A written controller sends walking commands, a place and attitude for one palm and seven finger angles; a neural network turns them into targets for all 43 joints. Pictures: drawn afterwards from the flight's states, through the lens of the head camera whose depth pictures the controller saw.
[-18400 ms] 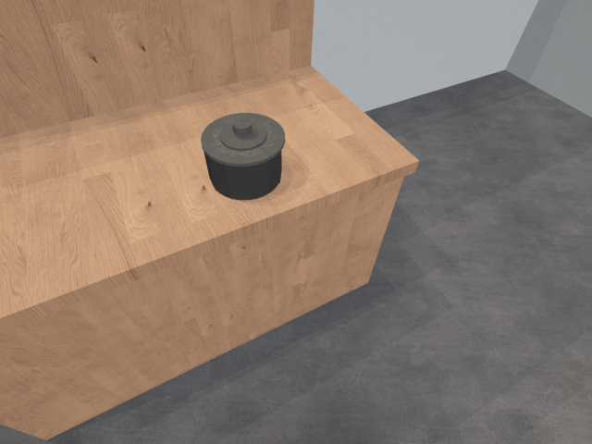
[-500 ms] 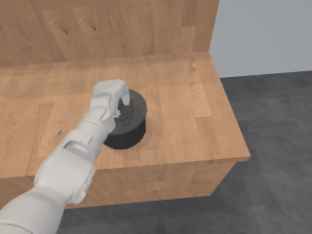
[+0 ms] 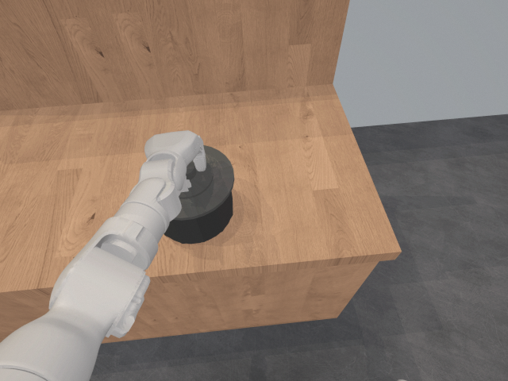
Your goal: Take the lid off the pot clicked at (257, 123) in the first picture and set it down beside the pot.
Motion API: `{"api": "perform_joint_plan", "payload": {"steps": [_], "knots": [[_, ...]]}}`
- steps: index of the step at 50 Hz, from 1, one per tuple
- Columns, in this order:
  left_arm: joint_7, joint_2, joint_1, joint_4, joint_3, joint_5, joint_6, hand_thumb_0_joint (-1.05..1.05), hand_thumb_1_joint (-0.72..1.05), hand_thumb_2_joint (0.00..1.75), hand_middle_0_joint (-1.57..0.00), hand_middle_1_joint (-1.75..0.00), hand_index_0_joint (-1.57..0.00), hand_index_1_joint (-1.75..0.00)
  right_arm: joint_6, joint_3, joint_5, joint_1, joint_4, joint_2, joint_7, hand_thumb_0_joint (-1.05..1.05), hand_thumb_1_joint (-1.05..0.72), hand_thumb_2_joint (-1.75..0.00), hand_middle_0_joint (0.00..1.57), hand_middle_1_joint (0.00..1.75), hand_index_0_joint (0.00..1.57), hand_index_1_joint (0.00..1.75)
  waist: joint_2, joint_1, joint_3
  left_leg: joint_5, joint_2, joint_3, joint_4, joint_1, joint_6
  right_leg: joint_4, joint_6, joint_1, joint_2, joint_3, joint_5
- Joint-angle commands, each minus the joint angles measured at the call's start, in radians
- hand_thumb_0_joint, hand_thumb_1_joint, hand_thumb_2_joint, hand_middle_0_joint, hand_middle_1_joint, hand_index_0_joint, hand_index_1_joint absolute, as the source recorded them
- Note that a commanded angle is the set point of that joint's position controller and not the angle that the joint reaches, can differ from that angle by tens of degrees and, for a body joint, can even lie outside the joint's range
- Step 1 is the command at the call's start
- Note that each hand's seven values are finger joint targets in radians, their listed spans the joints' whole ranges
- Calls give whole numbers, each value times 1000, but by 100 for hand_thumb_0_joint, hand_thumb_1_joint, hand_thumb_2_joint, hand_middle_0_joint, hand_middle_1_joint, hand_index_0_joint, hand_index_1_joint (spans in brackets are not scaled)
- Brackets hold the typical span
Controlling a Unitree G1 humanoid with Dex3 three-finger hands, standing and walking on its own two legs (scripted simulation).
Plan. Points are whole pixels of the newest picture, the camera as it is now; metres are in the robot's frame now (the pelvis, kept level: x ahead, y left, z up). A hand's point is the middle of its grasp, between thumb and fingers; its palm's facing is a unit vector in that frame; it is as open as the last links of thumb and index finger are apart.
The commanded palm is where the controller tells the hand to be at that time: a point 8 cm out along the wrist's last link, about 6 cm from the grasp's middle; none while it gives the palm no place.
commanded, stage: close the fingers and squeeze the knob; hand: left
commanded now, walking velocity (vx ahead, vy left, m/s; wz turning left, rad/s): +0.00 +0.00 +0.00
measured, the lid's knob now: (184, 169) +0.49 +0.12 +0.02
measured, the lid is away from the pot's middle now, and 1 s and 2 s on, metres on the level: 0.01 0.00 0.02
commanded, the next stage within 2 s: lift the lid straight up in 0.14 s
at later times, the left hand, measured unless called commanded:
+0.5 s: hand (180, 174) +0.45 +0.12 +0.05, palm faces -0.33 -0.06 -0.94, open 6.7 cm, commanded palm +0.45 +0.12 +0.12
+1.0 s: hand (170, 161) +0.45 +0.13 +0.09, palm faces -0.31 -0.07 -0.95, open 6.7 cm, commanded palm +0.45 +0.13 +0.16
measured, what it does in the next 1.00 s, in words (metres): stands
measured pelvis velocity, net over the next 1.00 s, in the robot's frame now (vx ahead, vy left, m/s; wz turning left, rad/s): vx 0.00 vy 0.00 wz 0.03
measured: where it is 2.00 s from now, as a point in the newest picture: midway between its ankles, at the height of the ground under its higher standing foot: outside the picture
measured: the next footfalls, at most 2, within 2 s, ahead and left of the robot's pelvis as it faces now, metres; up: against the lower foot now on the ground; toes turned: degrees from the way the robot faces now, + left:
none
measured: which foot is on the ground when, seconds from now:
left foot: down 0.00-1.00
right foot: down 0.00-1.00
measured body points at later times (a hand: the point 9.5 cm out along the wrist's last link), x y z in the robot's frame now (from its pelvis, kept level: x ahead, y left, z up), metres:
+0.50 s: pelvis +0.01 +0.00 +0.00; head +0.05 -0.03 +0.45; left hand +0.47 +0.12 +0.10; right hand +0.08 -0.26 -0.14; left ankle -0.02 +0.09 -0.74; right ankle -0.01 -0.12 -0.74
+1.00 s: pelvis +0.00 +0.00 +0.00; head +0.04 -0.02 +0.45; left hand +0.46 +0.13 +0.14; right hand +0.12 -0.25 -0.13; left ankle -0.02 +0.09 -0.74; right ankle -0.01 -0.12 -0.74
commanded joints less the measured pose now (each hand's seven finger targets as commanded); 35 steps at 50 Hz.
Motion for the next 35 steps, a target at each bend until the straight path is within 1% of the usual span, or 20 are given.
{"api": "perform_joint_plan", "payload": {"steps": [1,2,4,5,9,11,12,13,15,16,18,20,21,23,27,29,31,32,34,35], "knots": [[31,197,-426,-133,66,18,1,0,71,79,-84,-100,-89,-100,-26,-37,-4,15,-95,-131,-16,0,-90,-90,20,30,20,30,-111,-15,-390,319,4,-64,-12,200,23,-16,-25,175,18,14,355],[28,162,-450,-143,33,14,2,0,72,79,-85,-100,-89,-100,-26,-35,-1,12,-95,-130,-14,0,-90,-90,20,30,20,30,-98,-22,-364,305,4,-66,-17,195,22,-19,-26,154,17,10,342],[27,163,-448,-123,32,14,8,0,73,80,-86,-101,-90,-101,-26,-35,1,11,-91,-133,-14,0,-90,-90,20,30,20,30,-112,-25,-339,287,5,-63,-17,182,22,-23,-25,144,18,11,329],[29,198,-457,-138,69,11,3,0,74,81,-86,-101,-91,-101,-27,-37,-1,12,-92,-135,-15,0,-90,-90,20,30,20,30,-120,-18,-359,305,5,-65,-14,183,25,-21,-27,163,16,15,346],[28,152,-472,-167,29,17,-2,0,77,82,-88,-102,-92,-102,-29,-38,-3,13,-95,-126,-14,0,-90,-90,20,30,20,30,-79,-21,-385,333,6,-69,-10,222,22,-13,-28,147,17,10,354],[28,184,-457,-170,56,16,-9,0,78,83,-88,-102,-93,-102,-27,-39,-5,14,-96,-130,-12,0,-90,-90,20,30,20,30,-92,-15,-400,355,7,-72,-5,223,22,-11,-28,166,18,13,376],[28,168,-431,-140,46,19,-4,0,78,83,-89,-102,-93,-103,-24,-38,-4,13,-96,-126,-13,0,-90,-90,20,30,20,30,-92,-15,-389,355,6,-70,-6,220,21,-9,-28,155,19,9,371],[27,126,-467,-163,9,15,-3,0,78,83,-89,-102,-93,-103,-23,-37,-2,12,-94,-125,-12,0,-90,-90,20,30,20,30,-97,-27,-377,356,8,-73,-6,224,22,-11,-28,140,21,5,370],[27,106,-516,-198,-2,5,-7,0,78,83,-89,-102,-93,-103,-28,-42,-1,7,-92,-120,-10,0,-90,-90,20,30,20,30,-85,-31,-384,370,9,-76,-2,240,24,-14,-28,131,20,5,370],[35,171,-542,-230,43,6,-11,0,78,83,-89,-102,-93,-103,-32,-45,-3,17,-89,-123,-10,0,-90,-90,20,30,20,30,-68,-24,-421,374,11,-79,-4,265,24,-12,-26,153,20,11,376],[44,229,-528,-254,91,8,-13,0,78,84,-89,-102,-94,-103,-37,-40,-7,11,-94,-121,-14,0,-90,-90,20,30,20,30,-67,-8,-480,412,6,-83,-3,284,25,-8,-27,206,17,18,423],[41,203,-502,-262,77,3,-15,0,79,84,-89,-102,-94,-103,-38,-39,-7,-1,-100,-114,-13,0,-90,-90,20,30,20,30,-70,-1,-477,445,6,-87,-6,279,23,-9,-28,219,16,14,447],[41,165,-540,-304,38,-1,-19,0,79,84,-89,-102,-94,-103,-42,-40,-4,-1,-97,-112,-10,0,-90,-90,20,30,20,30,-56,-14,-472,452,9,-86,-6,304,24,-13,-25,202,17,12,454],[42,153,-525,-296,27,5,-13,0,79,84,-89,-102,-94,-103,-47,-44,-2,-6,-92,-111,-4,0,-90,-90,20,30,20,30,-65,-13,-445,460,12,-93,-7,308,24,-16,-25,187,19,7,440],[43,227,-531,-256,82,-3,12,0,79,84,-89,-102,-94,-103,-44,-33,1,-17,-82,-120,-9,0,-90,-90,20,30,20,30,-108,-5,-396,372,1,-78,-29,246,27,-27,-25,228,16,13,434],[39,209,-534,-266,61,3,19,0,79,84,-89,-102,-94,-103,-49,-31,2,-27,-88,-115,-10,0,-90,-90,20,30,20,30,-79,-4,-396,363,0,-77,-33,258,26,-29,-26,219,14,12,421],[29,211,-558,-332,56,9,8,0,79,84,-89,-102,-94,-103,-56,-33,-1,-32,-97,-110,-7,0,-90,-90,20,30,20,30,-63,0,-444,413,0,-86,-26,294,26,-21,-28,241,12,12,452],[26,235,-519,-297,81,12,15,0,79,84,-89,-102,-94,-103,-54,-32,-1,-37,-99,-113,-7,0,-90,-90,20,30,20,30,-75,10,-441,406,0,-86,-29,286,26,-24,-27,253,11,14,446],[10,205,-523,-315,53,5,22,0,79,84,-89,-102,-94,-103,-51,-30,0,-46,-104,-110,-5,0,-90,-90,20,30,20,30,-76,5,-434,403,-2,-82,-31,286,26,-27,-25,254,9,12,455],[4,224,-518,-330,75,-3,17,0,79,84,-89,-102,-94,-103,-54,-31,-2,-48,-109,-111,-4,0,-90,-90,20,30,20,30,-91,11,-451,431,-3,-86,-26,285,28,-25,-27,274,7,13,480]]}}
